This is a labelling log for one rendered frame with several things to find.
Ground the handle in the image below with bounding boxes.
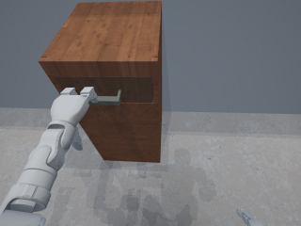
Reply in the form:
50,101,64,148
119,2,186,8
88,89,121,105

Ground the left robot upper arm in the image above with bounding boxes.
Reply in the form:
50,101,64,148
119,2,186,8
0,209,46,226

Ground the robot left hand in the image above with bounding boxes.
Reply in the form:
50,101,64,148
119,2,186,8
50,87,99,151

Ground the left robot forearm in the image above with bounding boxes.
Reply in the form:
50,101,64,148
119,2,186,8
0,121,76,216

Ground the cabinet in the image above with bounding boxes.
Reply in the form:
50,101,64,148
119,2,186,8
38,0,163,163

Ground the drawer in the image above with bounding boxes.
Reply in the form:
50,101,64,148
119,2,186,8
55,75,153,103

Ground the robot right hand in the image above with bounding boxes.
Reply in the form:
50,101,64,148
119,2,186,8
236,208,263,226

